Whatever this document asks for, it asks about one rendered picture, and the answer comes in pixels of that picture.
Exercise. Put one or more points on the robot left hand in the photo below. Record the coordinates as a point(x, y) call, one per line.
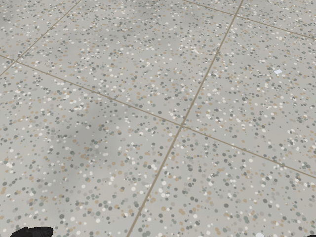
point(43, 231)

